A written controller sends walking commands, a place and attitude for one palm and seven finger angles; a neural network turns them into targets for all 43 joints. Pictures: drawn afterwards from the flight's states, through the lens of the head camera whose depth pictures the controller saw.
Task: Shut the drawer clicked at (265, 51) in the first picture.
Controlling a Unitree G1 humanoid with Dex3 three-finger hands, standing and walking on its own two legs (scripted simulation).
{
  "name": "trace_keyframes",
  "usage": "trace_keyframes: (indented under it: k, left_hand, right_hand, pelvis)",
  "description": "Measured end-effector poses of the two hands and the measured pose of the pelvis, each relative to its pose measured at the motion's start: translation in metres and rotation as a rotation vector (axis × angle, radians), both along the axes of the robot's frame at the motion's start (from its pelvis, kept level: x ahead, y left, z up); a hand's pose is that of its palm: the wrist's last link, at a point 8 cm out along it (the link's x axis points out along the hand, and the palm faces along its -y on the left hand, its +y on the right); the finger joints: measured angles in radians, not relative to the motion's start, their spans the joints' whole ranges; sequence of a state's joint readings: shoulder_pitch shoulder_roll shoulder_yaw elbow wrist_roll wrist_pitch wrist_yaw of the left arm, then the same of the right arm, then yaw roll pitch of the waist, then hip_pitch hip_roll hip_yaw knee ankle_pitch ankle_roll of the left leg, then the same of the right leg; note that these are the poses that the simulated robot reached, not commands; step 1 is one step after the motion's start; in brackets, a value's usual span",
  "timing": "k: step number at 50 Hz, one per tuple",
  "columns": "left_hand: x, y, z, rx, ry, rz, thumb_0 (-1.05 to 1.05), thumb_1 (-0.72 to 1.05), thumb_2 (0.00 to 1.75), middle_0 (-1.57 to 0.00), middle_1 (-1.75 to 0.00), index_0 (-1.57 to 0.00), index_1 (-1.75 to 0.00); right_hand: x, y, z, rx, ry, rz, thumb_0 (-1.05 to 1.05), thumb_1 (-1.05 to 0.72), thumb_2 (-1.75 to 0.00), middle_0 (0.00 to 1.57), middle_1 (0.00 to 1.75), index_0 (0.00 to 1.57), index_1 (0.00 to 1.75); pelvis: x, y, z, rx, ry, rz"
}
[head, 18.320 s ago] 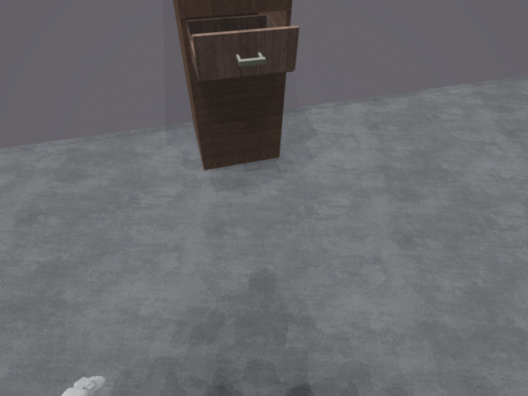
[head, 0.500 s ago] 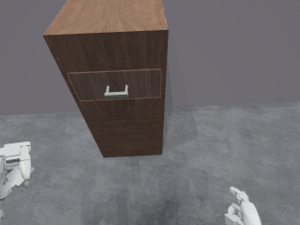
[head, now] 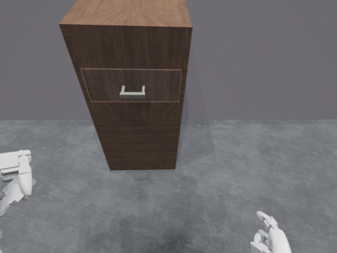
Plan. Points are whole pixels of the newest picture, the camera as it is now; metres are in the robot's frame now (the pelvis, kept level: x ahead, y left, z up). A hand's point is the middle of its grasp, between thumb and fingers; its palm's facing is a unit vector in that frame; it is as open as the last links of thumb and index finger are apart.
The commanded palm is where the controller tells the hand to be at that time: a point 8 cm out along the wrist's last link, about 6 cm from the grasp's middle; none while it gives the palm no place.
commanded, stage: step back with the hand held close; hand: left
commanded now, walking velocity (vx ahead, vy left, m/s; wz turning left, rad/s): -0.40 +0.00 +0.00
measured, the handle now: (133, 91) +0.71 +0.18 -0.06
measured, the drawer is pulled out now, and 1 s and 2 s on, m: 0.00 0.00 0.00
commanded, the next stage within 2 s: stop stepping back and stand still in 0.62 s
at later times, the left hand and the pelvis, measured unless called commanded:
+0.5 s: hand out of the picture +0.11 +0.25 +0.18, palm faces +0.39 -0.79 -0.47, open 3.2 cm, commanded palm +0.04 +0.29 +0.19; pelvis -0.08 +0.01 -0.01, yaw +3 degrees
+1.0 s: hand out of the picture +0.02 +0.25 +0.19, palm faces +0.34 -0.86 -0.38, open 3.3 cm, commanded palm -0.06 +0.29 +0.19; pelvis -0.20 +0.01 +0.01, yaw -2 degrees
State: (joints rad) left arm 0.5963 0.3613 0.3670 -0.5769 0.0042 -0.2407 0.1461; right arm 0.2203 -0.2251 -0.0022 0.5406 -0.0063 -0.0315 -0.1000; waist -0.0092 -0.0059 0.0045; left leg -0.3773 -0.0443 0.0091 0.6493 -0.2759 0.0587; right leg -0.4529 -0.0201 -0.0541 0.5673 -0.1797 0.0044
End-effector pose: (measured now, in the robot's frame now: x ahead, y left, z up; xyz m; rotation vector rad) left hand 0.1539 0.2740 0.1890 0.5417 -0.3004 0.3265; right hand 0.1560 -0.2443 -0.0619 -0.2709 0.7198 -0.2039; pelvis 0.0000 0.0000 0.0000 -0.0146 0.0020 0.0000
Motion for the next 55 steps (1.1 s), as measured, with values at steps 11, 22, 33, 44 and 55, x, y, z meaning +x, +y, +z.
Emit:
trace_keyframes:
  k: [11,22,33,44,55]
  left_hand:
    - [-0.019,0.001,0.004,0.057,0.019,0.013,0.02,0.89,0.90,-1.40,-1.60,-1.40,-1.60]
    - [-0.068,0.000,0.008,0.062,-0.031,-0.063,0.02,0.89,0.90,-1.40,-1.60,-1.40,-1.60]
    - [-0.132,0.037,0.015,0.029,-0.079,0.064,0.02,0.89,0.90,-1.40,-1.60,-1.40,-1.60]
    - [-0.167,0.009,0.011,-0.005,-0.119,-0.088,0.02,0.89,0.90,-1.41,-1.60,-1.41,-1.60]
    - [-0.218,0.008,0.007,0.008,0.042,-0.101,0.02,0.89,0.90,-1.40,-1.60,-1.40,-1.60]
  right_hand:
    - [-0.021,-0.001,-0.008,0.018,0.043,0.025,0.01,-0.90,-0.90,0.21,0.30,0.21,0.30]
    - [-0.048,-0.001,0.002,-0.015,0.006,0.007,0.01,-0.90,-0.90,0.21,0.30,0.21,0.30]
    - [-0.101,0.039,0.006,0.017,0.027,0.079,0.01,-0.90,-0.90,0.20,0.30,0.21,0.30]
    - [-0.150,0.044,-0.002,0.036,-0.035,0.089,0.01,-0.90,-0.90,0.21,0.30,0.21,0.30]
    - [-0.253,0.012,0.017,0.016,-0.046,-0.040,0.01,-0.90,-0.90,0.21,0.30,0.21,0.30]
  pelvis:
    - [-0.023,-0.009,0.002,0.001,0.024,0.023]
    - [-0.066,-0.001,-0.004,-0.014,0.011,0.044]
    - [-0.108,0.007,0.008,-0.088,0.043,0.097]
    - [-0.166,0.009,-0.005,-0.017,0.033,-0.046]
    - [-0.229,0.008,0.008,0.032,-0.026,-0.046]
